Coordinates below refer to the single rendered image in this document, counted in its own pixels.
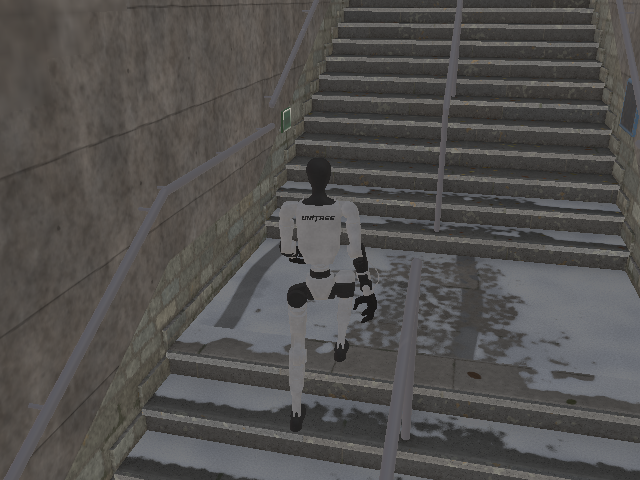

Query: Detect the stairs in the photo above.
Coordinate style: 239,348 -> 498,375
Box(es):
266,0 -> 629,271
117,359 -> 640,480

